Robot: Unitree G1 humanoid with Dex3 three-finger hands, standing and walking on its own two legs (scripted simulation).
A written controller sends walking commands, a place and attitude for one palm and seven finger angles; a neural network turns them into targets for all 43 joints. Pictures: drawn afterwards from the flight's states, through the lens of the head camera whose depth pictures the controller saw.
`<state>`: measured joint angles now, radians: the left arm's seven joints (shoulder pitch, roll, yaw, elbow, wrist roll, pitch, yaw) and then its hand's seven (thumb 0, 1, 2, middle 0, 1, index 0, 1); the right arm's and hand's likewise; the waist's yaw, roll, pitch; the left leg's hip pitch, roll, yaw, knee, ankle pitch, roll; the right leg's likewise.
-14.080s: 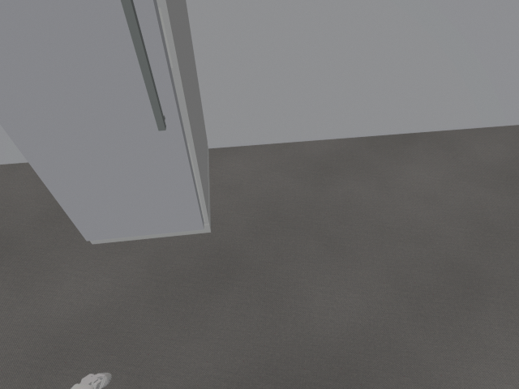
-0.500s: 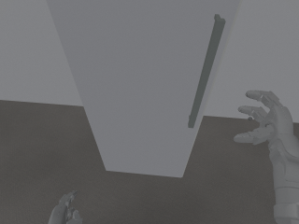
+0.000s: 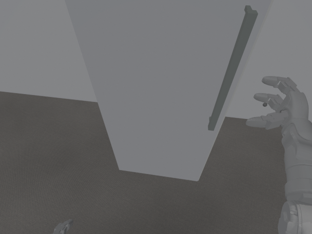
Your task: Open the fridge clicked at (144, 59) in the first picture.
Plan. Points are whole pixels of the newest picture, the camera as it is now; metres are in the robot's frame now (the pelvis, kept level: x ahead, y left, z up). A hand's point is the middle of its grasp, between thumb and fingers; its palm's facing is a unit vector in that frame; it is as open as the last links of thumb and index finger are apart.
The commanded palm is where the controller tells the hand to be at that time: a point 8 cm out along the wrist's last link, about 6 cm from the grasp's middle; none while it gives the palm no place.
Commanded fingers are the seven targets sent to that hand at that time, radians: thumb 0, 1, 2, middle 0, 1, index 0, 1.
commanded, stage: move the hooked fingers beside the handle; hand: right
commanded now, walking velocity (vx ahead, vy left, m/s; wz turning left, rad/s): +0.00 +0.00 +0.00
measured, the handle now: (225, 81) +0.53 -0.14 +0.12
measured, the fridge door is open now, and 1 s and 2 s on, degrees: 0 0 0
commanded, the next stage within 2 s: feel for the door with the fingertips in 1.12 s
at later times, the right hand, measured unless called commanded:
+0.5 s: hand (251, 90) +0.48 -0.20 +0.13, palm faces +0.09 +1.00 +0.01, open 14.0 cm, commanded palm +0.45 -0.26 +0.13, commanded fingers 0.00 0.50 -0.30 0.30 1.20 0.30 1.20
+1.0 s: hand (254, 94) +0.47 -0.21 +0.13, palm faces +0.10 +1.00 +0.01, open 14.0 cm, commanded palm +0.44 -0.26 +0.13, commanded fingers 0.00 0.50 -0.30 0.30 1.20 0.30 1.20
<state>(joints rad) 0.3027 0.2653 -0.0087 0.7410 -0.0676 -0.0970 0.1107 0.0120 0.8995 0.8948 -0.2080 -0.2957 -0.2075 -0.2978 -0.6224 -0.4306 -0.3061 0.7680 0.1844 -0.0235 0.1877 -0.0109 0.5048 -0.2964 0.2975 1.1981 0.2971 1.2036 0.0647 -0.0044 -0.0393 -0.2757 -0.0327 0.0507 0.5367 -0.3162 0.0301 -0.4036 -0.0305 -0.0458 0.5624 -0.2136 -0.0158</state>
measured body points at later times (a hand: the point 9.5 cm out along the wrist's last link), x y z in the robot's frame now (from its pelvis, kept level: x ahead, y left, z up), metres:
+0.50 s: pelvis +0.01 +0.00 -0.01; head +0.05 -0.01 +0.44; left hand +0.02 +0.27 -0.12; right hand +0.47 -0.26 +0.14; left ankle -0.02 +0.10 -0.73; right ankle +0.05 -0.11 -0.73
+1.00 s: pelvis +0.01 -0.01 -0.01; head +0.04 -0.02 +0.44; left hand +0.08 +0.26 -0.11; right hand +0.46 -0.26 +0.14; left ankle -0.02 +0.10 -0.73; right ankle +0.05 -0.11 -0.73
